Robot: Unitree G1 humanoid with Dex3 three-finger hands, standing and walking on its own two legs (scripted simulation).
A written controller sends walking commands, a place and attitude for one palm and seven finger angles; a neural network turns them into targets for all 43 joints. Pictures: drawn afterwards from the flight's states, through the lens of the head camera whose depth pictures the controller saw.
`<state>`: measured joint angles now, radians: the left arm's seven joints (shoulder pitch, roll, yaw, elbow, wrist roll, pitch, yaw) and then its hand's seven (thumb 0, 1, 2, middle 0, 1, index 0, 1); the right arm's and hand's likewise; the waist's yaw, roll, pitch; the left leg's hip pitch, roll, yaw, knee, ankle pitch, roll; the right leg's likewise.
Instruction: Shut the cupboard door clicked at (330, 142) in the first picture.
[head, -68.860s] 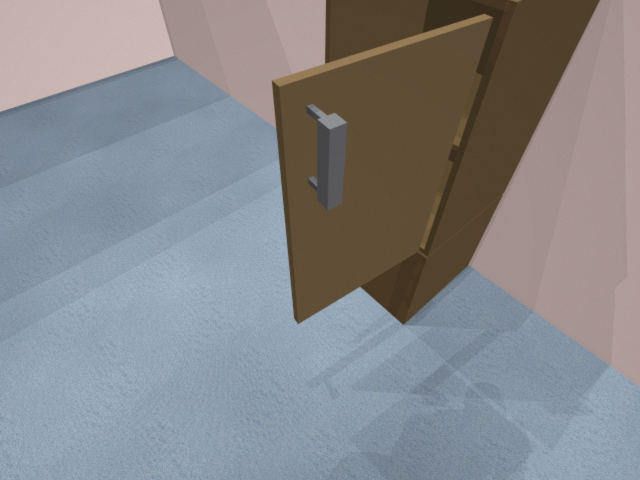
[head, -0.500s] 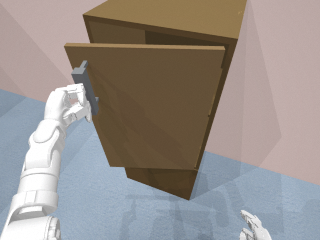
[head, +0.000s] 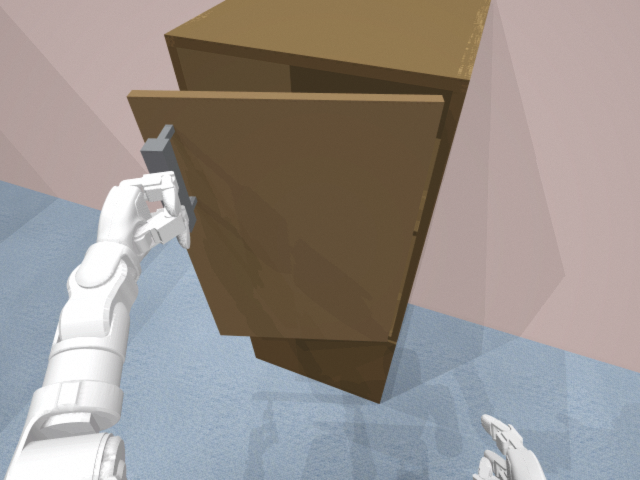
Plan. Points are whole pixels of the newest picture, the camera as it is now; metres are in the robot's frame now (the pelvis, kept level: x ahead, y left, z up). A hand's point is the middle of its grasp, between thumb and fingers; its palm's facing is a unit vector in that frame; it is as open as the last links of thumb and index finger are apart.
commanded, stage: push the door shut along its arc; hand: left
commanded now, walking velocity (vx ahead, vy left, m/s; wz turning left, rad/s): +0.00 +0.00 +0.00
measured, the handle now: (176, 179) +0.47 +0.22 +0.14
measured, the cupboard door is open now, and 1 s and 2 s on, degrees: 18 3 0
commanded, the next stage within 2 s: pull the fist back off the door in 1.54 s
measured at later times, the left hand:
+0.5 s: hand (197, 191) +0.43 +0.18 +0.15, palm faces -0.12 -0.99 -0.03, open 3.2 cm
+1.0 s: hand (226, 165) +0.48 +0.16 +0.16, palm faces -0.24 -0.97 -0.02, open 3.1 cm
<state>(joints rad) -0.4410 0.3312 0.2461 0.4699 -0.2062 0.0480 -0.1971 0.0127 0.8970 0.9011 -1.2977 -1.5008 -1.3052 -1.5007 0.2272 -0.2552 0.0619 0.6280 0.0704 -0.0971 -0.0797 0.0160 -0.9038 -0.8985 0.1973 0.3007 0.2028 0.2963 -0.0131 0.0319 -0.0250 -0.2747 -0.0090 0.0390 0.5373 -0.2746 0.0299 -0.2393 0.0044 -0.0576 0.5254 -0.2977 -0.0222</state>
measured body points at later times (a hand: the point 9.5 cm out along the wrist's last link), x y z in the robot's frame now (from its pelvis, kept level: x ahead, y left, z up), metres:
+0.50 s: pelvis -0.01 +0.00 -0.01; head +0.02 -0.01 +0.44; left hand +0.43 +0.24 +0.16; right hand +0.08 -0.28 -0.12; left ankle +0.01 +0.10 -0.73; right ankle -0.01 -0.10 -0.73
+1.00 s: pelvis -0.01 +0.01 -0.02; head +0.06 +0.01 +0.43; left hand +0.49 +0.21 +0.16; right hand +0.02 -0.27 -0.13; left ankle +0.01 +0.10 -0.73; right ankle -0.01 -0.10 -0.73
